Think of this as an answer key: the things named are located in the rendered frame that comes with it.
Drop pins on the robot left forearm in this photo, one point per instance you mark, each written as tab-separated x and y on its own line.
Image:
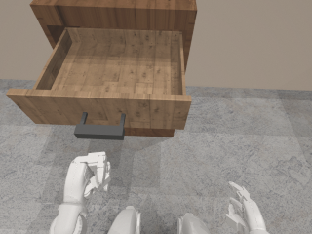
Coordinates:
71	219

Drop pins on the robot left hand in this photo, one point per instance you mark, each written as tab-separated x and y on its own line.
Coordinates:
93	168

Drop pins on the robot right hand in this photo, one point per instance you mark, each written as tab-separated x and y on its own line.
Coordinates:
248	216

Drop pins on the robot left thigh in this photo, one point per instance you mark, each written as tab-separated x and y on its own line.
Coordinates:
127	221

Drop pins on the robot right thigh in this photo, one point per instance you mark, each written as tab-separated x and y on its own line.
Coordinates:
190	224

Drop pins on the robot thigh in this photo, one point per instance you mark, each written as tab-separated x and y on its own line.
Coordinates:
127	221
190	224

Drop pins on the handle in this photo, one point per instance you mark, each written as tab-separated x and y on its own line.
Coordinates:
108	132

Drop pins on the drawer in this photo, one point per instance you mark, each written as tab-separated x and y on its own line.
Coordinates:
109	72

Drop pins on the cabinet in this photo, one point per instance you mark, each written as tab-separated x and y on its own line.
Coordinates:
156	15

